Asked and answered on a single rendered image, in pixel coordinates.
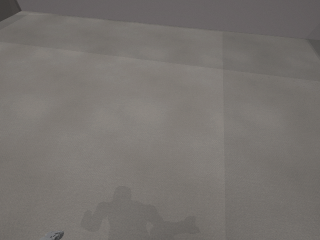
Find robot left hand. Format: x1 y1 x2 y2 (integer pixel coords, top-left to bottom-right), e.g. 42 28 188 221
39 230 64 240

